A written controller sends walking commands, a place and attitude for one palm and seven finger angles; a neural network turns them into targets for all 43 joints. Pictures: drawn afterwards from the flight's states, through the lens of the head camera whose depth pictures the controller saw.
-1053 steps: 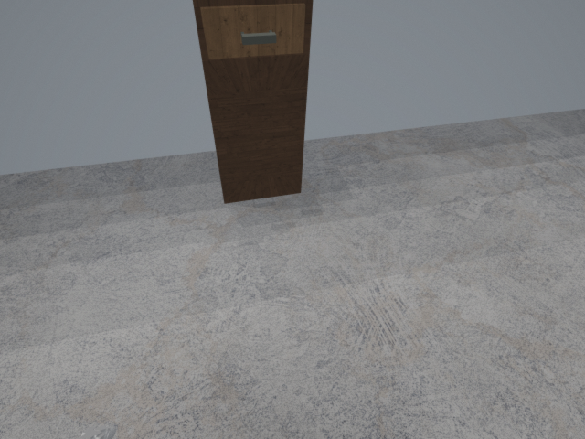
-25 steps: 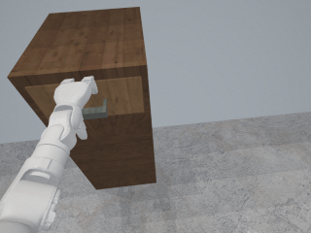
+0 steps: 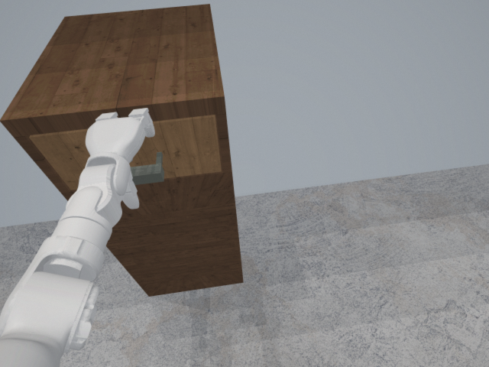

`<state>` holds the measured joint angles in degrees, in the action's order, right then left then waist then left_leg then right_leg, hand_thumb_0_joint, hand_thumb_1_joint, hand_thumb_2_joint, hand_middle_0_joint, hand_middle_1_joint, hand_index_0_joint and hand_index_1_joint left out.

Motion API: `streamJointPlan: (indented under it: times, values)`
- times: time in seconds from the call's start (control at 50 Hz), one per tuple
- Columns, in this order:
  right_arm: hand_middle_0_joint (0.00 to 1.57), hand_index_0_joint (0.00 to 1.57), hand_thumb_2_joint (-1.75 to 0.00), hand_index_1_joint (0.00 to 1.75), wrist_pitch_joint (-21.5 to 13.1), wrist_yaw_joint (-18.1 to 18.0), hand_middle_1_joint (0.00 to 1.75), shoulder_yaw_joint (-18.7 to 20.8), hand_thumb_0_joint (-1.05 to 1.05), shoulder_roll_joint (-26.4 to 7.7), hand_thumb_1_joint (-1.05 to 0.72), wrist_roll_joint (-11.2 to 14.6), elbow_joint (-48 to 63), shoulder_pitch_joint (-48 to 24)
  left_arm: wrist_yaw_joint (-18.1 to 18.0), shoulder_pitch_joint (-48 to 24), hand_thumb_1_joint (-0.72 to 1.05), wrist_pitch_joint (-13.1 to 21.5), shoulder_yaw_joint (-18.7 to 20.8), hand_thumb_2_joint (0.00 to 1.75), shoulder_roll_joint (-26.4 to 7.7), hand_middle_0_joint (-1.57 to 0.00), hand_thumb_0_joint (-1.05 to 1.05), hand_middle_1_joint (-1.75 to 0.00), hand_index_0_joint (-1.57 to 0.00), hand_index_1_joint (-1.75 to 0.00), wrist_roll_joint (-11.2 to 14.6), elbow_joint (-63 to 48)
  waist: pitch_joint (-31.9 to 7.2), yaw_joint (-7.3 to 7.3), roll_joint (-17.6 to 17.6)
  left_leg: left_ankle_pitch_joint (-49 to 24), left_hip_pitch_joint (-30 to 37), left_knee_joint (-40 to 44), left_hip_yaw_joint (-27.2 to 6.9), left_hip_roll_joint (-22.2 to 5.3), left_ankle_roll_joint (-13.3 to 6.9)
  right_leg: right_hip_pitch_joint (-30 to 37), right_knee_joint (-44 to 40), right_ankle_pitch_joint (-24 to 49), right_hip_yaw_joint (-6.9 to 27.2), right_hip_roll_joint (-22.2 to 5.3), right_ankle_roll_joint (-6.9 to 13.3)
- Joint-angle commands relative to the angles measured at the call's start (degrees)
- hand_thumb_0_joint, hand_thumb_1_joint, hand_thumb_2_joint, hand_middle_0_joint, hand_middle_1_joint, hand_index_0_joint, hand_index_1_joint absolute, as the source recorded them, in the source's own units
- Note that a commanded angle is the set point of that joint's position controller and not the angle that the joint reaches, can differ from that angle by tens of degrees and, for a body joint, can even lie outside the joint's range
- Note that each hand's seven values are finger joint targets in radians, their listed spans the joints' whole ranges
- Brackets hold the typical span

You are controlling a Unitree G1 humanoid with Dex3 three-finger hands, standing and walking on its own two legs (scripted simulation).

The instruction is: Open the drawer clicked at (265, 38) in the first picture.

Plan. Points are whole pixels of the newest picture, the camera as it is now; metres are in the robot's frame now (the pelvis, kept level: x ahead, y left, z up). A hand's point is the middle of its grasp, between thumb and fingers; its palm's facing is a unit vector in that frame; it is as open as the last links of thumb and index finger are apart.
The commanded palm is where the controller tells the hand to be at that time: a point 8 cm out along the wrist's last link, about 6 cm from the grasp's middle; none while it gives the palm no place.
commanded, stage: re-aim the fingers above the handle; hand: left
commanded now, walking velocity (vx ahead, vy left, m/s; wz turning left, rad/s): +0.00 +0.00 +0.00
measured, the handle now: (134, 167) +0.49 +0.23 +0.03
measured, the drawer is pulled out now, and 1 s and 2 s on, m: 0.00 0.00 0.00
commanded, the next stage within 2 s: lower the fingers behind the handle in 1.42 s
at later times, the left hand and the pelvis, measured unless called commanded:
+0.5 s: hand (124, 162) +0.45 +0.22 +0.10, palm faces +0.04 -0.05 -1.00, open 13.8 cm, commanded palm +0.42 +0.23 +0.16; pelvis +0.00 +0.01 +0.00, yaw +0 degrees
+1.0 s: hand (126, 164) +0.45 +0.22 +0.09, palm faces +0.01 -0.05 -1.00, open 13.8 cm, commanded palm +0.42 +0.23 +0.16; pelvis +0.00 +0.01 +0.00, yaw +1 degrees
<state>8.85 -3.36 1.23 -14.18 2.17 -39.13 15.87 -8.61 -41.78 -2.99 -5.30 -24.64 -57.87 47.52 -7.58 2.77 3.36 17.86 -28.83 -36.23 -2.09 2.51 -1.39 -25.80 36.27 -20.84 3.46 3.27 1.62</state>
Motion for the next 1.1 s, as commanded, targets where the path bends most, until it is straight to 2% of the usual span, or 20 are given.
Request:
streamJointPlan:
  times: [0.0, 0.06, 0.16, 0.22, 0.24, 0.32, 0.36, 0.4, 0.48, 0.52, 0.56, 0.64, 0.68, 0.74, 0.8, 0.88, 0.92, 0.94, 1.0, 1.08]
  values:
    - [0.2, 0.2, -0.9, 0.3, -1.5, -0.8, 0.3, 2.5, 0.0, -8.1, -0.9, 0.3, 7.0, -0.3, -2.1, -21.4, -0.5, -3.7, 7.5, 0.3, -19.4, -0.3, 0.0, -1.2, -0.3, -1.2, -0.8, -5.6, -15.4, -1.75, -5.7, -18.0, 6.8, 2.7, 3.5, -0.3, -1.3, 8.9, -4.4, 22.6, -2.8, -1.1, 0.3]
    - [0.2, 0.2, -0.9, 0.3, -1.7, -1.1, 0.3, 2.6, 0.0, -8.3, -0.9, 0.5, 7.2, 0.0, -1.9, -23.7, -0.5, -3.2, 6.9, 0.3, -19.6, -0.3, 0.0, -1.2, -0.3, -1.2, -0.7, -5.9, -15.2, -0.99, -5.3, -15.8, 6.9, 3.2, 3.5, -0.4, -1.4, 8.1, -5.0, 20.1, -2.4, -1.3, 0.1]
    - [0.2, 0.2, -0.9, 0.3, -2.7, -1.0, 0.3, 3.8, 0.0, -8.0, -0.9, 0.2, 7.5, 1.6, -1.2, -25.5, -0.5, 0.5, 4.6, 0.3, -16.3, -0.3, 0.0, -1.2, -0.3, -1.2, -0.2, -13.5, -20.6, 0.13, -1.0, -20.3, 13.0, 1.8, 2.7, -0.5, -1.8, 7.2, -4.4, 22.3, -2.5, -0.8, 0.4]
    - [0.2, 0.2, -0.9, 0.3, -3.3, -0.7, 0.3, 4.3, 0.0, -7.8, -0.9, 0.1, 6.8, 2.0, -0.8, -26.8, -0.5, 1.8, 0.6, 0.3, -11.2, -0.3, 0.0, -1.2, -0.3, -1.2, 0.9, -16.0, -18.6, 1.92, -0.6, -21.6, 15.6, 1.1, 1.9, -0.8, -1.8, 3.6, -5.0, 20.9, -3.1, -0.3, 0.4]
    - [0.2, 0.2, -0.9, 0.3, -3.5, -0.7, 0.3, 4.2, 0.0, -7.9, -0.9, 0.4, 6.3, 2.0, -1.0, -27.6, -0.5, 1.8, 1.1, 0.3, -11.9, -0.3, 0.0, -1.2, -0.3, -1.2, 1.1, -15.1, -16.3, 2.13, -0.3, -19.9, 15.0, 1.4, 1.5, -0.9, -1.7, 1.8, -5.1, 19.1, -3.2, -0.2, 0.5]
    - [0.2, 0.2, -0.9, 0.3, -3.6, -0.3, 0.3, 4.2, 0.0, -8.1, -0.9, 0.1, 5.2, 2.4, -2.4, -30.1, -0.5, 1.3, 2.0, 0.3, -12.9, -0.3, 0.0, -1.2, -0.3, -1.2, 0.9, -14.7, -17.4, 1.7, 1.2, -20.8, 16.0, 1.4, 0.9, -0.8, -1.2, 1.0, -4.6, 17.9, -3.7, -0.1, 1.0]
    - [0.2, 0.2, -0.9, 0.3, -3.5, -0.1, 0.3, 4.1, 0.0, -8.0, -0.9, 0.0, 4.9, 2.3, -3.7, -29.2, -0.5, 0.6, 4.9, 0.3, -15.7, -0.3, 0.0, -1.2, -0.3, -1.2, 0.1, -13.3, -19.2, 0.22, 1.3, -21.8, 15.4, 1.4, 0.9, -0.7, -0.9, 2.3, -3.6, 18.9, -3.9, 0.0, 1.3]
    - [0.2, 0.2, -0.9, 0.3, -3.3, 0.1, 0.3, 3.7, 0.0, -8.0, -0.9, -0.1, 5.0, 1.6, -4.6, -28.9, -0.5, -0.7, 5.0, 0.3, -15.6, -0.3, 0.0, -1.2, -0.3, -1.2, -0.3, -12.1, -18.9, -0.22, 1.6, -21.9, 14.5, 1.6, 1.0, -0.7, -0.6, 2.5, -3.3, 19.0, -4.1, 0.0, 1.4]
    - [0.2, 0.2, -0.9, 0.3, -2.8, 0.4, 0.3, 3.3, 0.0, -8.1, -0.9, -0.2, 6.2, 0.3, -4.7, -23.3, -0.5, -3.7, 6.9, 0.3, -16.9, -0.3, 0.0, -1.2, -0.3, -1.2, -0.6, -9.1, -19.1, -1.93, -1.4, -22.8, 12.2, 2.0, 2.1, -0.7, -0.8, 6.2, -3.2, 21.7, -4.0, -0.2, 1.2]
    - [0.2, 0.2, -0.9, 0.3, -2.5, 0.2, 0.3, 3.2, 0.0, -8.5, -0.9, 0.0, 6.5, 0.1, -3.9, -23.7, -0.5, -4.6, 6.7, 0.3, -17.1, -0.3, 0.0, -1.2, -0.3, -1.2, -0.8, -8.0, -18.0, -1.23, -4.6, -21.7, 10.7, 2.5, 2.3, -0.9, -1.0, 7.2, -3.8, 21.5, -3.9, -0.4, 0.9]
    - [0.2, 0.2, -0.9, 0.3, -2.4, 0.0, 0.3, 3.0, 0.0, -8.4, -0.9, 0.1, 6.7, -0.2, -3.4, -24.1, -0.5, -5.0, 6.4, 0.3, -17.5, -0.3, 0.0, -1.2, -0.3, -1.2, -0.8, -7.8, -17.2, -1.27, -5.1, -20.2, 10.2, 2.8, 2.6, -0.8, -1.2, 7.4, -4.1, 21.3, -3.7, -0.5, 0.6]
    - [0.2, 0.2, -0.9, 0.3, -2.6, -0.6, 0.3, 3.1, 0.0, -8.3, -0.9, 0.3, 7.1, 0.0, -1.6, -27.9, -0.5, -3.8, 3.6, 0.3, -15.6, -0.3, 0.0, -1.2, -0.3, -1.2, -0.9, -10.1, -17.4, 0.26, -3.6, -18.8, 12.0, 2.9, 2.5, -0.8, -1.5, 6.1, -4.9, 19.9, -3.3, -0.8, 0.4]
    - [0.2, 0.2, -0.9, 0.3, -2.8, -0.8, 0.3, 3.3, 0.0, -8.3, -0.9, 0.1, 7.2, 0.4, -0.9, -26.6, -0.5, -2.6, 3.9, 0.3, -15.7, -0.3, 0.0, -1.2, -0.3, -1.2, -0.6, -11.5, -18.6, 0.07, -2.2, -20.0, 13.6, 2.3, 2.3, -0.7, -1.5, 6.0, -4.7, 20.6, -3.1, -0.7, 0.6]
    - [0.2, 0.2, -0.9, 0.3, -3.4, -0.6, 0.3, 3.6, 0.0, -7.7, -0.9, 0.1, 7.0, 0.9, 0.3, -27.9, -0.5, -0.7, -0.9, 0.3, -9.7, -0.3, 0.0, -1.2, -0.3, -1.2, 0.6, -13.5, -17.0, 1.72, -1.4, -20.2, 15.8, 1.7, 1.6, -0.8, -1.6, 2.7, -5.1, 19.2, -3.5, -0.4, 0.5]
    - [0.2, 0.2, -0.9, 0.3, -3.3, -0.7, 0.3, 3.6, 0.0, -7.9, -0.9, 0.0, 6.4, 1.4, 0.1, -27.3, -0.5, 0.2, 1.8, 0.3, -12.7, -0.3, 0.0, -1.2, -0.3, -1.2, 0.8, -13.4, -16.9, 1.11, -1.1, -21.1, 15.1, 1.3, 1.4, -0.6, -1.5, 3.1, -4.6, 20.4, -3.3, -0.4, 0.7]
    - [0.2, 0.2, -0.9, 0.3, -3.4, -0.1, 0.3, 3.7, 0.0, -7.7, -0.9, -0.1, 5.7, 1.5, -1.8, -29.4, -0.5, 0.6, 1.9, 0.3, -12.0, -0.3, 0.0, -1.2, -0.3, -1.2, 0.4, -14.6, -18.5, 0.54, 0.8, -23.2, 15.7, 0.9, 1.1, -0.7, -1.0, 2.3, -3.5, 20.8, -3.8, -0.2, 1.0]
    - [0.2, 0.2, -0.9, 0.3, -3.1, 0.1, 0.3, 3.8, 0.0, -8.0, -0.9, -0.4, 5.7, 1.4, -3.1, -27.7, -0.5, 0.1, 5.9, 0.3, -16.2, -0.3, 0.0, -1.2, -0.3, -1.2, -0.1, -14.4, -20.7, -1.01, 0.3, -25.5, 14.9, 0.8, 1.2, -0.6, -0.9, 5.1, -3.0, 22.9, -3.6, -0.1, 1.3]
    - [0.2, 0.2, -0.9, 0.3, -3.0, 0.2, 0.3, 3.7, 0.0, -7.7, -0.9, -0.3, 5.8, 1.3, -3.7, -26.9, -0.5, -0.5, 5.9, 0.3, -16.0, -0.3, 0.0, -1.2, -0.3, -1.2, -0.3, -13.7, -20.9, -1.02, 1.0, -25.7, 14.6, 0.7, 1.4, -0.5, -0.8, 5.2, -2.6, 23.5, -3.7, -0.2, 1.3]
    - [0.2, 0.2, -0.9, 0.3, -2.7, 0.2, 0.3, 3.4, 0.0, -8.0, -0.9, -0.2, 5.9, 0.6, -4.5, -25.0, -0.5, -2.7, 7.4, 0.3, -17.6, -0.3, 0.0, -1.2, -0.3, -1.2, -0.8, -11.2, -19.6, -1.35, -3.0, -24.1, 11.6, 1.3, 2.1, -0.6, -0.9, 7.0, -2.8, 24.3, -3.7, -0.3, 0.9]
    - [0.2, 0.2, -0.9, 0.3, -2.4, -0.4, 0.3, 3.2, 0.0, -8.1, -0.9, 0.0, 6.5, -0.5, -4.1, -24.0, -0.5, -4.2, 8.2, 0.3, -19.6, -0.3, 0.0, -1.2, -0.3, -1.2, -1.1, -10.8, -19.3, -1.74, -3.4, -22.1, 10.2, 2.0, 3.1, -0.3, -1.3, 9.7, -3.7, 25.5, -2.9, -0.8, 0.5]
